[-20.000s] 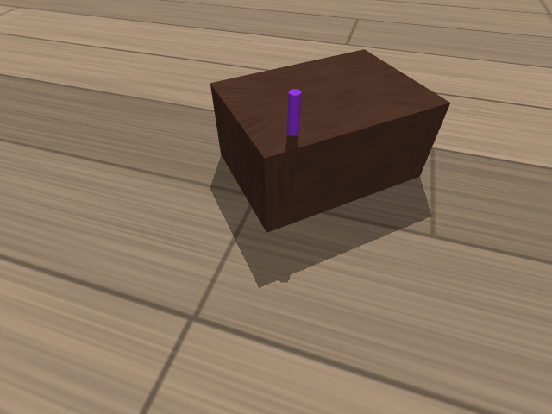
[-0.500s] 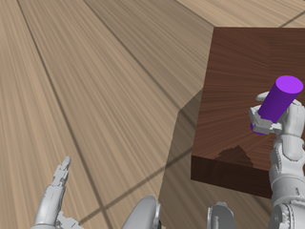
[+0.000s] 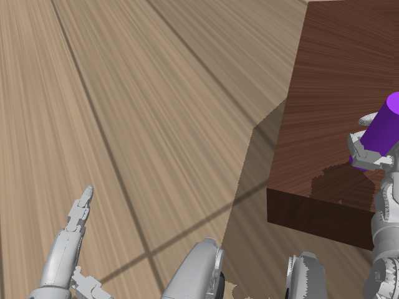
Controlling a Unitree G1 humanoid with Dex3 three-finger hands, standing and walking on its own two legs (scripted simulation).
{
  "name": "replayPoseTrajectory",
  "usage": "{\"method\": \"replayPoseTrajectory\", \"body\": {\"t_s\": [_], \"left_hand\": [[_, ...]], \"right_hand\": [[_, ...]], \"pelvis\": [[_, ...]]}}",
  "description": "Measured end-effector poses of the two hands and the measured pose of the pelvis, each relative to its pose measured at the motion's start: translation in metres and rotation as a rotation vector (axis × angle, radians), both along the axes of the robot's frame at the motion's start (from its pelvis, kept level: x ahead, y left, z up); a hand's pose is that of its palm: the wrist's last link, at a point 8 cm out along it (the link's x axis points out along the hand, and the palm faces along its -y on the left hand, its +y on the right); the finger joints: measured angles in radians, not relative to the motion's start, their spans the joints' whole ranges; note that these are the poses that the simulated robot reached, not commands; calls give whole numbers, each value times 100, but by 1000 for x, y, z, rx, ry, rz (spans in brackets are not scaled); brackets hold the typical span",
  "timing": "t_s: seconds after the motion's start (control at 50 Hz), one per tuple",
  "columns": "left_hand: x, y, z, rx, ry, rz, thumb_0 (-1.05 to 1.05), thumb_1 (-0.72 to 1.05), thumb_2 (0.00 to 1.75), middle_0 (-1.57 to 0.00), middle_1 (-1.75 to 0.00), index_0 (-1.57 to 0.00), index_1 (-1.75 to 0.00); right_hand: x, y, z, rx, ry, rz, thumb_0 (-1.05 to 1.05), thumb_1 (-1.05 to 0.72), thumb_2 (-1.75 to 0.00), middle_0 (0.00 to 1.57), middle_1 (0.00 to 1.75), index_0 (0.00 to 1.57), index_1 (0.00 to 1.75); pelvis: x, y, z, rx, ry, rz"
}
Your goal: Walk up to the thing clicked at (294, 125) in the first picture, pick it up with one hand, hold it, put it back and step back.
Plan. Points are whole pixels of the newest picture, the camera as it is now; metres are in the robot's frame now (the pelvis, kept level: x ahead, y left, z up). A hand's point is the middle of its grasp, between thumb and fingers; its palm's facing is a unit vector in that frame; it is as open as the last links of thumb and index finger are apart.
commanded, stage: lower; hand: right
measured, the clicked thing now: (380, 136) +0.46 -0.22 -0.02
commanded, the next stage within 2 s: loosen in 0.70 s
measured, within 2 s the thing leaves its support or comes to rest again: rests again in 0.52 s
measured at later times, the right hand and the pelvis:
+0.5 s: hand (361, 149) +0.47 -0.21 -0.08, palm faces +0.18 +0.98 +0.01, open 6.5 cm; pelvis -0.01 +0.00 -0.03, yaw +1 degrees
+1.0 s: hand (360, 149) +0.47 -0.21 -0.09, palm faces +0.18 +0.98 +0.01, open 6.6 cm; pelvis -0.02 +0.00 -0.04, yaw +1 degrees
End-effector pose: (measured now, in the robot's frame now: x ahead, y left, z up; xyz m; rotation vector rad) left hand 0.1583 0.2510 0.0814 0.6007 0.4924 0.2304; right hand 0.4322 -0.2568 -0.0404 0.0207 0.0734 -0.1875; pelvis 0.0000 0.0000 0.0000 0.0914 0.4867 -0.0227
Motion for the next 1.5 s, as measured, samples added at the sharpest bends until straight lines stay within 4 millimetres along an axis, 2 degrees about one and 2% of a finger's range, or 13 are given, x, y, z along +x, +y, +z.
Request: {"method": "replayPoseTrajectory", "body": {"t_s": [0.66,0.92,1.1,1.22,1.34,1.5], "left_hand": [[-12,0,-2,90,-50,-29,-1,-55,7,-6,-5,-5,-6],[-15,-1,1,114,-81,-45,-1,-54,6,-6,-5,-5,-6],[-19,0,1,112,-86,-43,-1,-52,5,-7,-6,-7,-6],[-20,0,1,116,-87,-41,-1,-53,6,-7,-6,-7,-6],[-19,1,1,121,-82,-38,-1,-54,6,-7,-6,-6,-6],[-15,-1,2,117,-82,-46,-1,-54,7,-7,-6,-6,-6]], "right_hand": [[4,0,-44,5,13,5,-1,0,-116,95,111,94,111],[8,-1,-45,-7,-19,9,-1,-1,-115,95,110,94,111],[8,-2,-46,-6,-12,8,-1,0,-88,100,98,100,99],[8,-1,-49,1,-1,9,0,7,-67,98,84,98,85],[7,-1,-51,-2,0,10,0,20,-48,88,68,88,68],[8,0,-51,2,3,11,-1,38,-26,62,43,62,43]], "pelvis": [[-13,-1,-33,15,34,9],[-18,-1,-43,15,38,9],[-20,-1,-45,14,37,11],[-20,-1,-46,15,37,13],[-19,-1,-46,14,40,13],[-17,-1,-44,15,41,13]]}}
